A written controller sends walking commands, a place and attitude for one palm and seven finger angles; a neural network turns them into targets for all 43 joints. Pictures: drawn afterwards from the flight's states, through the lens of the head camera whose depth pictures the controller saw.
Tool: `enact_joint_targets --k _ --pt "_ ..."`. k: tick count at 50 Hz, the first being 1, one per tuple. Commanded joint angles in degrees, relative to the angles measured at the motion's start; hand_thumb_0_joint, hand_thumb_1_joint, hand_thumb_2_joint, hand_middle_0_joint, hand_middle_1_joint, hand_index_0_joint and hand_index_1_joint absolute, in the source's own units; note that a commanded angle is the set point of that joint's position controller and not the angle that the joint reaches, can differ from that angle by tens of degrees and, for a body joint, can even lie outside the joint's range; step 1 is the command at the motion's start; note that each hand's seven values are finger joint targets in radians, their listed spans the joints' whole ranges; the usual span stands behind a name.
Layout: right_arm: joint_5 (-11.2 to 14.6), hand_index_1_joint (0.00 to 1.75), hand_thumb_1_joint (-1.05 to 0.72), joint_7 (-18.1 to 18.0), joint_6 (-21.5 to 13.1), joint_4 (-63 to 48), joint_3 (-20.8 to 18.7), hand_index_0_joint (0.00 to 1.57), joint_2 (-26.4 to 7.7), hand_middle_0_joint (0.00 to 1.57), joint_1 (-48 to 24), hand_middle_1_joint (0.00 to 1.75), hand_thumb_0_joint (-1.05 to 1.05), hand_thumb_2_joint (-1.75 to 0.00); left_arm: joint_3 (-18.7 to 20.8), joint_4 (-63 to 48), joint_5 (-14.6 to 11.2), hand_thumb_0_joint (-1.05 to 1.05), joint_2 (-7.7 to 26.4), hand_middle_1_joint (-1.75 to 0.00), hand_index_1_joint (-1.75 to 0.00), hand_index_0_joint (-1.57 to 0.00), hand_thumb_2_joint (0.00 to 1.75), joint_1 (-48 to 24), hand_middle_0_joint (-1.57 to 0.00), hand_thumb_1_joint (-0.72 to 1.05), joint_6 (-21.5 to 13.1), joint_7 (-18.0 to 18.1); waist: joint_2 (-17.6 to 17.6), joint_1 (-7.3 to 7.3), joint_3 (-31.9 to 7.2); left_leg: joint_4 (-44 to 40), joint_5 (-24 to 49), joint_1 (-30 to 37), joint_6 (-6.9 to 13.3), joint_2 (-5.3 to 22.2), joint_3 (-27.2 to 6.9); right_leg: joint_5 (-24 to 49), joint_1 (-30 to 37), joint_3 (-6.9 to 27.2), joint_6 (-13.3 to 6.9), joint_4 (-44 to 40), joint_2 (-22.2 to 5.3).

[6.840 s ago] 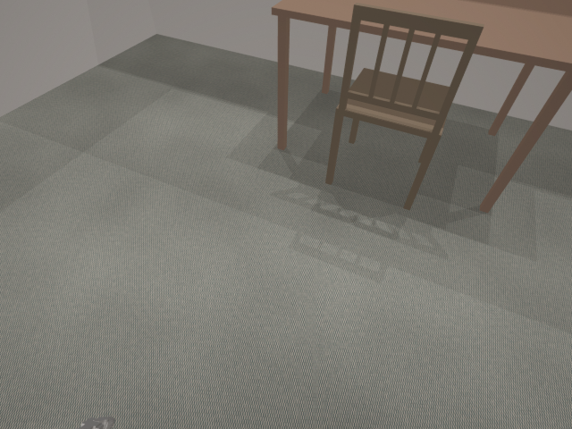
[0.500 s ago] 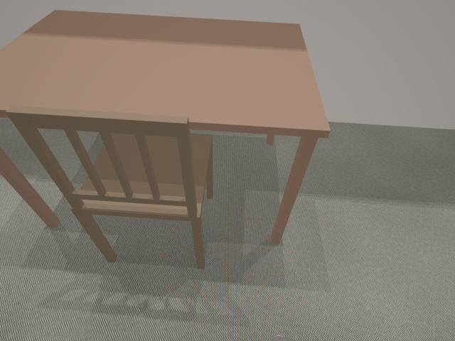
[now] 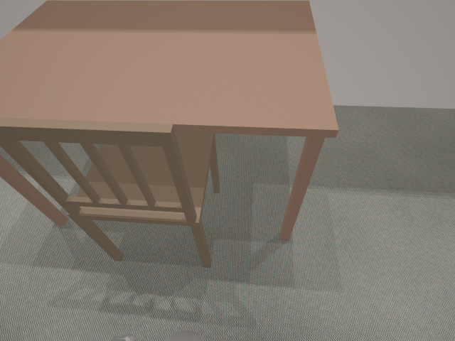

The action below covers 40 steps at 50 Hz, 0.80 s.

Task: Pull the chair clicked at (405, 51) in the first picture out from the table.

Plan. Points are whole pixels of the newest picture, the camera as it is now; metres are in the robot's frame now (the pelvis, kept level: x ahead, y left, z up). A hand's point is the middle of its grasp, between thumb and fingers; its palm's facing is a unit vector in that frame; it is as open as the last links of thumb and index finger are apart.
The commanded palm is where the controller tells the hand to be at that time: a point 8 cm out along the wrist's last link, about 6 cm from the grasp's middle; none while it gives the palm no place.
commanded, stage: come to a stop and stand still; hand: left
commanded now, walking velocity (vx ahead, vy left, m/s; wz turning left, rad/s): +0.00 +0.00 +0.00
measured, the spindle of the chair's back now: (107, 175) +0.50 +0.37 -0.11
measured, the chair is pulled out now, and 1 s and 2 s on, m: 0.00 0.00 0.00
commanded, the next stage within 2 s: look again from close up in 0.82 s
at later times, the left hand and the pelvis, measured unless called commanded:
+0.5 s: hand out of the picture -0.06 +0.21 -0.17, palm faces +0.02 -0.98 -0.20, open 7.4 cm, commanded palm none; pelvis -0.04 +0.04 +0.00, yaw -1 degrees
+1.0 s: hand out of the picture -0.05 +0.19 -0.18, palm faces -0.01 -0.98 -0.17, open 7.4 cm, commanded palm none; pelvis -0.05 +0.03 +0.00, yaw -1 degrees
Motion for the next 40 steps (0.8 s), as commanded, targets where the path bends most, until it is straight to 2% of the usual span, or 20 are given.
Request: enact_joint_targets --k 1,3,4,5,6,7,8,10,12,13,15,16,18,19,20,22,23,26,31,40 --pt "-0.1 0.30 -0.90 0.1 -0.9 -2.2 0.3 0.20 -1.4 0.20 6.9 0.30 0.00 -0.90 3.1 -2.7 0.6 0.00 11.6 -0.30 -0.30 -0.20 0.90 3.2 -0.20 0.90 0.0 0.5 -10.8 -0.11 -9.8 -9.7 2.7 4.0 0.8 0.8 0.5 12.6 6.9 12.9 -7.1 -9.5 -13.3" --pt "-0.1 0.30 -0.90 0.1 -1.4 -1.5 0.5 0.20 -1.3 0.20 9.2 0.30 0.00 -0.90 2.9 -2.4 0.2 0.00 11.3 -0.30 -0.30 -0.20 0.90 3.0 -0.20 0.90 0.4 0.3 -10.2 -1.18 -9.4 -20.8 10.2 12.1 1.2 0.2 1.9 2.2 1.4 12.1 -4.3 -8.1 -11.0" --pt "-0.2 0.30 -0.90 0.1 -1.7 -1.2 0.6 0.20 -2.0 0.20 11.0 0.30 0.00 -0.90 2.6 -2.6 -0.2 0.00 10.5 -0.30 -0.30 -0.20 0.90 2.7 -0.20 0.90 0.7 0.1 -8.1 -2.19 -8.2 -26.4 13.1 15.5 1.6 0.9 1.6 -5.0 -2.2 10.8 -2.1 -6.4 -9.1" --pt "-0.5 0.30 -0.90 0.1 -2.1 -1.6 0.4 0.20 -4.5 0.20 10.4 0.30 0.00 -0.90 2.0 -3.0 -0.6 0.00 8.2 -0.30 -0.30 -0.20 0.90 3.6 -0.20 0.90 1.1 -0.2 1.1 -1.66 -6.5 -31.9 10.6 14.8 3.5 5.8 -5.1 -11.0 -5.6 8.8 0.2 -1.8 -5.0" --pt "-1.0 0.30 -0.90 0.0 -2.3 -3.5 0.0 0.20 -7.9 0.20 7.8 0.30 0.00 -0.90 1.5 -3.8 -0.9 0.00 5.7 -0.30 -0.30 -0.20 0.90 4.5 -0.20 0.90 1.4 -0.5 11.1 -0.78 -3.5 -39.3 7.3 6.5 7.2 14.9 -15.9 -14.1 -5.6 4.0 3.0 4.1 -0.1" --pt "-1.1 0.30 -0.90 -0.4 -2.2 -5.2 0.1 0.20 -9.1 0.20 3.2 0.30 0.00 -0.90 1.4 -3.7 -0.6 0.00 5.8 -0.30 -0.30 -0.20 0.90 3.7 -0.20 0.90 1.5 -0.7 12.2 -0.08 -1.1 -43.4 3.3 -1.5 10.7 17.9 -20.0 -15.5 -2.8 4.6 3.6 10.7 1.4" --pt "-1.1 0.30 -0.90 -0.7 -2.6 -5.5 0.3 0.20 -8.4 0.20 0.4 0.30 0.00 -0.90 1.4 -2.9 -0.1 0.00 6.3 -0.30 -0.30 -0.20 0.90 3.7 -0.20 0.90 2.0 -0.6 13.9 0.52 -0.5 -44.7 3.8 -3.6 11.3 16.7 -18.1 -16.4 -1.4 7.2 3.3 16.0 1.1" --pt "-0.9 0.30 -0.90 -1.3 -2.6 -5.1 1.1 0.20 -6.7 0.20 -1.8 0.30 0.00 -0.90 1.3 -0.4 0.0 0.00 6.1 -0.30 -0.30 -0.20 0.90 7.1 -0.20 0.90 2.0 -0.9 10.7 1.98 -0.9 -42.1 9.3 0.5 10.7 13.0 -12.1 -14.1 -2.9 8.9 3.2 22.0 1.6" --pt "-0.5 0.30 -0.90 -1.3 -2.8 -4.4 1.3 0.20 -6.5 0.20 -1.1 0.30 0.00 -0.90 0.6 1.1 -0.2 0.00 5.5 -0.30 -0.30 -0.20 0.90 9.3 -0.20 0.90 1.6 -0.9 8.5 1.76 -2.8 -40.2 14.4 6.2 11.0 11.8 -9.1 -14.1 -3.5 8.2 3.7 20.7 1.5" --pt "-0.3 0.30 -0.90 -1.3 -2.9 -3.7 1.2 0.20 -6.2 0.20 -0.1 0.30 0.00 -0.90 0.3 1.4 -0.2 0.00 5.5 -0.30 -0.30 -0.20 0.90 9.0 -0.20 0.90 1.2 -0.9 6.8 1.19 -2.7 -39.3 18.5 8.6 11.2 11.6 -8.6 -14.3 -3.6 7.7 4.0 18.0 1.3" --pt "-0.4 0.30 -0.90 -1.3 -3.1 -2.0 1.0 0.20 -6.4 0.20 2.9 0.30 0.00 -0.90 -0.6 1.7 -0.5 0.00 4.3 -0.30 -0.30 -0.20 0.90 8.4 -0.20 0.90 0.7 -0.7 6.2 -0.22 -4.4 -37.1 25.6 13.4 11.8 12.4 -9.2 -15.2 -1.2 6.9 4.4 9.7 1.0" --pt "-0.3 0.30 -0.90 -1.3 -3.2 -1.2 1.0 0.20 -6.4 0.20 4.1 0.30 0.00 -0.90 -0.7 2.2 -0.6 0.00 4.2 -0.30 -0.30 -0.20 0.90 8.9 -0.20 0.90 0.5 -0.6 5.9 -0.44 -4.7 -36.2 27.4 13.9 11.4 12.0 -9.2 -13.4 0.8 6.7 4.4 5.4 1.2" --pt "0.3 0.30 -0.90 -1.3 -3.5 -0.2 1.3 0.20 -5.7 0.20 4.7 0.30 0.00 -0.90 -0.9 4.2 -0.7 0.00 5.0 -0.30 -0.30 -0.20 0.90 12.1 -0.20 0.90 -0.3 -0.3 3.1 0.63 -6.3 -31.7 30.9 13.6 8.9 9.5 -7.8 -2.1 7.6 7.7 4.3 -7.9 0.5" --pt "0.7 0.30 -0.90 -1.2 -3.8 0.1 1.5 0.20 -4.2 0.20 5.0 0.30 0.00 -0.90 -1.1 5.2 -0.7 0.00 5.8 -0.30 -0.30 -0.20 0.90 12.9 -0.20 0.90 -1.0 0.0 -0.2 -0.12 -6.6 -29.5 29.4 12.5 6.4 7.1 -5.8 4.7 10.0 11.5 3.2 -10.1 -2.3" --pt "0.9 0.30 -0.90 -1.0 -3.9 0.3 1.8 0.20 -3.3 0.20 5.4 0.30 0.00 -0.90 -1.2 5.4 -0.8 0.00 6.6 -0.30 -0.30 -0.20 0.90 12.1 -0.20 0.90 -1.2 0.1 -0.5 -1.24 -6.1 -30.3 26.1 12.8 4.7 5.4 -4.5 8.5 9.2 12.6 2.1 -9.2 -4.6" --pt "0.3 0.30 -0.90 -1.0 -3.5 1.6 1.9 0.20 -3.3 0.20 5.7 0.30 0.00 -0.90 -1.3 6.0 -0.9 0.00 6.1 -0.30 -0.30 -0.20 0.90 10.8 -0.20 0.90 -1.6 0.1 -7.0 -1.60 -6.1 -30.3 23.0 15.2 3.8 5.0 -3.3 7.2 6.4 12.7 1.5 -8.6 -3.7" --pt "0.4 0.30 -0.90 -0.9 -3.3 2.0 1.9 0.20 -3.6 0.20 5.7 0.30 0.00 -0.90 -1.5 6.1 -0.9 0.00 5.7 -0.30 -0.30 -0.20 0.90 10.6 -0.20 0.90 -1.6 0.1 -7.8 -1.70 -4.8 -30.7 21.6 15.3 3.8 5.1 -3.1 4.6 5.0 12.4 1.5 -9.5 -3.5" --pt "0.2 0.30 -0.90 -0.9 -3.2 3.5 2.5 0.20 -3.0 0.20 6.3 0.30 0.00 -0.90 -1.6 6.2 -1.0 0.00 4.9 -0.30 -0.30 -0.20 0.90 10.6 -0.20 0.90 -1.3 0.2 -4.3 -1.49 -1.0 -32.6 18.0 13.6 3.8 4.8 -3.5 -3.4 3.2 12.6 1.6 -11.2 -2.8" --pt "0.0 0.30 -0.90 -0.9 -3.0 4.9 2.9 0.20 -2.1 0.20 7.9 0.30 0.00 -0.90 -1.4 6.6 -1.1 0.00 4.5 -0.30 -0.30 -0.20 0.90 11.8 -0.20 0.90 -0.9 0.2 -1.3 -1.03 1.3 -33.7 12.9 11.1 3.6 4.4 -3.7 -9.1 2.0 12.4 1.5 -12.1 -2.2" --pt "-0.1 0.30 -0.90 -1.2 -3.2 6.1 2.9 0.20 -0.5 0.20 11.2 0.30 0.00 -0.90 -1.3 6.7 -1.2 0.00 3.3 -0.30 -0.30 -0.20 0.90 12.9 -0.20 0.90 -1.1 0.2 -0.9 -0.77 0.8 -33.2 13.4 9.6 3.7 4.6 -3.7 -8.2 3.0 12.1 1.2 -11.5 -1.8"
